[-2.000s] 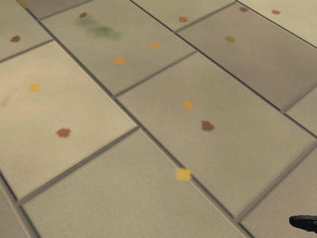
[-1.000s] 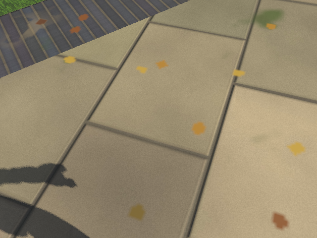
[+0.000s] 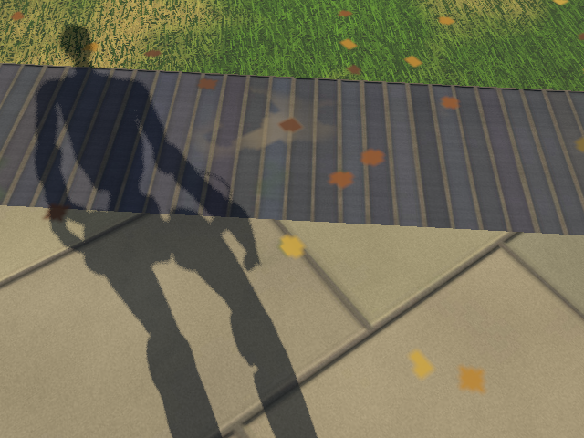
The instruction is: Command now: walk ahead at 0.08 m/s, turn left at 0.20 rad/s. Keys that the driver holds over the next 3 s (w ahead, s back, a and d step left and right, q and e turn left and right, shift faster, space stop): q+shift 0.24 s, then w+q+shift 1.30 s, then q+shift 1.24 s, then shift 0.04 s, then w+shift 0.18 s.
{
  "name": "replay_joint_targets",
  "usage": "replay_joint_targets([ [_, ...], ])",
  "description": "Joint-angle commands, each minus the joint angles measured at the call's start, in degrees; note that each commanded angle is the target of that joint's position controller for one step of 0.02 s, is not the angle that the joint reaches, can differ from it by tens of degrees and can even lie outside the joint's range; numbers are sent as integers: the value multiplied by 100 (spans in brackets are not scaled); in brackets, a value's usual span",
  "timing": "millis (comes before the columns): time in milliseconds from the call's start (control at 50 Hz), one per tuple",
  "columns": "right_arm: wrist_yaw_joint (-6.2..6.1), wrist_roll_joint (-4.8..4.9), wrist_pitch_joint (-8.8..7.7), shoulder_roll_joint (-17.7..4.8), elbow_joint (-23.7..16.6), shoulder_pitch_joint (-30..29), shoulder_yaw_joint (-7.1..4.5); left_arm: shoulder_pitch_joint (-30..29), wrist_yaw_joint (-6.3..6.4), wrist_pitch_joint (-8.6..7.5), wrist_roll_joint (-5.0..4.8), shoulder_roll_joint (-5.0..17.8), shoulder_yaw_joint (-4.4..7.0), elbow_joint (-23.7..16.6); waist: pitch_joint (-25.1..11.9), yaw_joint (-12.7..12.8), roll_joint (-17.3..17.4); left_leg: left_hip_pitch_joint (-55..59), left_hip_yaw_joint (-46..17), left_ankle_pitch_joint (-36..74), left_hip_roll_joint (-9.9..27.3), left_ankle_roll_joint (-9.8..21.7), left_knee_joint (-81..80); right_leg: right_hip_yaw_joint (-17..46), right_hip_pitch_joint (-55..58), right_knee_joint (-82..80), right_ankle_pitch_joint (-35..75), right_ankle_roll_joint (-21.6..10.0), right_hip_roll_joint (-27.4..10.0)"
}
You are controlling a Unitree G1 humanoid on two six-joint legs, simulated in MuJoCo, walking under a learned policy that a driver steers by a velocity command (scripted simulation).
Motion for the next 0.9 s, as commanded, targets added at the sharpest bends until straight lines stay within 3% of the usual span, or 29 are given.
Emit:
replay_joint_targets([
  [20,28,-21,16,-885,-219,-15,-257,512,64,92,-8,494,158,-103,-1048,112,694,81,-1408,601,1469,581,-812,-144,1028,-456,113,-40,220],
  [60,46,1,143,-1051,-190,21,-364,292,100,102,-5,562,192,-227,-793,49,693,43,-1890,-472,1496,621,-872,-100,842,-715,-111,-84,355],
  [100,37,26,241,-1096,-184,3,-441,331,140,42,-24,533,195,-273,-639,73,686,98,-2331,-725,1516,606,-833,-61,868,-1218,-202,-143,485],
  [140,-2,104,300,-1080,-200,-145,-495,786,194,-81,-33,487,192,-183,-671,327,660,-91,-2450,-620,1298,335,-596,-31,1553,-2465,176,-261,561],
  [160,-40,169,298,-929,-260,-178,-479,1044,235,-153,25,724,252,-144,-764,399,377,-503,-2250,-1042,1002,21,-268,352,2143,-3128,246,-377,76],
  [180,-53,304,288,-586,-465,-318,-430,1016,261,-167,146,1346,405,-218,-722,388,-692,-1490,-1329,-2038,290,-409,713,1564,2532,-3700,-263,-836,-1229],
  [200,-69,129,276,-789,-447,-329,-503,433,258,-141,159,1502,469,-339,-316,316,-1316,-1727,-211,-2611,-237,-549,2263,2295,1751,-4152,554,-1398,-2206],
  [220,-30,-79,302,-1120,-402,-294,-624,239,271,-148,128,1088,347,-439,-260,131,-577,-1399,-363,-2497,209,-620,3233,1832,1353,-3977,1440,-1502,-2067],
  [240,15,-55,353,-1089,-281,-9,-674,-109,269,-161,105,798,257,-516,-310,-136,-319,-1183,-349,-2251,230,-661,3709,1214,1239,-3773,1996,-1331,-1703],
  [260,83,-62,419,-1098,-203,235,-684,-143,231,-178,134,747,255,-559,-523,-207,-400,-1321,-294,-1777,376,-649,4029,827,1569,-3855,875,-1048,-1401],
  [280,203,-87,461,-1101,-243,216,-681,-87,212,-195,114,779,265,-560,-530,-125,-782,-1686,-211,-1597,471,-662,4214,763,1875,-4053,-172,-900,-1279],
  [300,313,-73,472,-1103,-322,70,-671,-9,184,-208,96,834,288,-566,-416,-13,-925,-2035,-103,-1508,572,-699,4275,734,2093,-4253,-837,-828,-1240],
  [360,489,-60,443,-974,-620,-676,-610,697,128,-342,81,1006,399,-359,-158,411,-572,-2851,-6,-1235,774,-773,4066,598,2878,-4461,-1163,-715,-1418],
  [420,556,-58,389,-857,-757,-992,-562,1143,80,-518,113,1076,472,-161,-125,576,-475,-3085,31,-950,940,-755,3809,194,3279,-4453,-835,-631,-1516],
  [520,658,-23,329,-799,-1028,-1505,-497,1425,16,-684,148,1043,511,60,114,625,-499,-3259,172,-670,1230,-602,3436,-394,3284,-4564,-615,-657,-1757],
  [600,712,-7,289,-737,-1271,-1983,-400,1628,3,-763,211,982,506,316,416,594,-499,-3240,424,-670,1415,-243,3056,-1029,3335,-4685,-228,-614,-1854],
  [660,694,-33,278,-692,-1404,-2288,-312,1853,14,-730,242,1010,500,570,578,564,-440,-3075,739,-1104,1380,105,2738,-1636,3615,-4515,929,-571,-1798],
  [700,585,-29,282,-695,-1335,-1897,-282,1685,13,-682,198,1139,491,625,299,194,-421,-1941,1183,-1595,967,379,2345,-2226,3447,-3747,3877,-439,-1621],
  [720,486,16,267,-802,-1178,-1308,-335,1652,4,-644,161,1323,520,644,-114,-115,-442,-984,1462,-1846,526,481,2378,-2336,3302,-2924,5783,-445,-1623],
  [740,397,78,221,-962,-940,-352,-437,1540,-32,-590,101,1575,564,607,-643,-602,-447,287,1482,-1857,182,595,2282,-2314,2920,-1667,6931,-481,-1704],
  [760,286,57,177,-1250,-496,1103,-626,1223,-94,-553,33,1696,573,449,-1355,-1314,-202,2370,1056,-1601,47,777,1792,-2256,1702,189,6441,-354,-1626],
  [780,154,153,230,-1943,-333,942,-878,1228,-185,-585,59,1118,481,193,-1503,-914,1344,3890,-974,-2975,876,898,759,-2004,-664,2235,1105,-65,-691],
  [800,114,57,284,-2600,-719,805,-954,867,-264,-763,132,915,378,-526,-2184,-588,1537,4385,-4244,-4569,2032,1475,-561,-844,-2072,3646,-630,238,59],
  [820,74,-26,315,-2354,-633,1015,-893,-159,-261,-852,161,1138,383,-799,-1697,-836,446,4074,-4266,-3915,2069,1286,-952,-25,-2599,3683,11,202,-104],
  [840,15,-39,237,-2142,-456,979,-844,90,-225,-916,88,1000,333,-743,-994,-535,375,3322,-3801,-2975,2137,1275,-990,-89,-2597,3340,282,161,-301],
  [860,-20,-16,110,-1891,-441,773,-771,308,-193,-907,151,919,284,-592,-632,-211,31,2455,-3124,-2175,1827,1135,-858,37,-2104,2824,436,127,-569],
  [880,-59,14,27,-1743,-515,406,-711,575,-178,-838,251,887,275,-469,-524,90,-15,1834,-2622,-1843,1473,1046,-854,72,-1650,2545,481,148,-655],
  [900,-72,73,-53,-1570,-568,210,-638,799,-191,-728,325,883,258,-410,-514,286,195,1308,-2436,-1560,1295,1098,-941,110,-1275,2355,512,220,-729],
])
